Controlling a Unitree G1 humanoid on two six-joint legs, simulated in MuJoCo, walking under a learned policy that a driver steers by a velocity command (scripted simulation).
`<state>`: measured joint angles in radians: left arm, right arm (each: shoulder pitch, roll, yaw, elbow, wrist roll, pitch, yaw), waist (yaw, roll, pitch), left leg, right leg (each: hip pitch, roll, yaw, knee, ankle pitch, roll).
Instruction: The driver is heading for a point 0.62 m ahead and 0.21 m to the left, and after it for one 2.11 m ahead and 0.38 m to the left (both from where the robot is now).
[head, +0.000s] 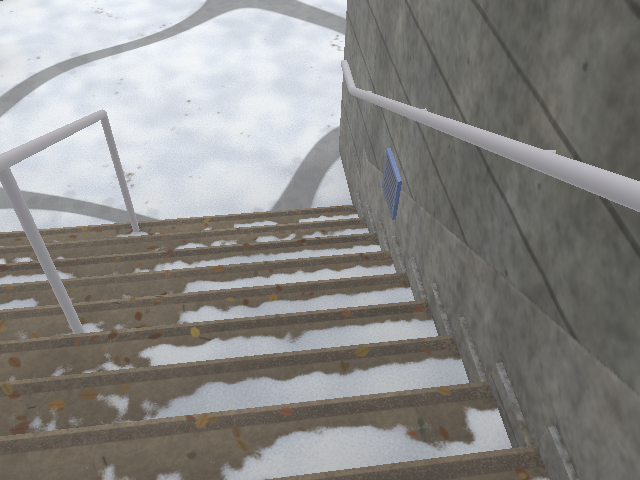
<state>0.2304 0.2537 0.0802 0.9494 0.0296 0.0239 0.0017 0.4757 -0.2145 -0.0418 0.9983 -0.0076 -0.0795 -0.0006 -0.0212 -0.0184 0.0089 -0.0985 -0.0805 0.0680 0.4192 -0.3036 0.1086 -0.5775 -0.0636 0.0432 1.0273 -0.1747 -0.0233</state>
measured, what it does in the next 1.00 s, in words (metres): goes down, turning left: right foot 0.16 m lower, then left foot 0.17 m lower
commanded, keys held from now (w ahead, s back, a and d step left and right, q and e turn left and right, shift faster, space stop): w+q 0.94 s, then q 0.02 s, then e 0.04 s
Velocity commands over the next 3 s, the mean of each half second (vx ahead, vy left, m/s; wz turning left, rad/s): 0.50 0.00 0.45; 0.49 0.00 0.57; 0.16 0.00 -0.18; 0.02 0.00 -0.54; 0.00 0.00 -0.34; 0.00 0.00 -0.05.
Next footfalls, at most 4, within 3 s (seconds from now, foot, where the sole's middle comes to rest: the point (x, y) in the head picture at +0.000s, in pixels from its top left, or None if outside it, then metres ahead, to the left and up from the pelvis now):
0.34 right None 0.29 -0.13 -0.94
0.94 left None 0.53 0.20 -1.11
1.66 right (294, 456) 0.80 0.06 -1.27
2.44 left None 0.56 0.27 -1.11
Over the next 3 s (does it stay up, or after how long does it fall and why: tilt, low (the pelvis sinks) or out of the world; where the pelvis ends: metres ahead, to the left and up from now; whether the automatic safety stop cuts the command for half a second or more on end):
stays up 0.62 0.22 -0.39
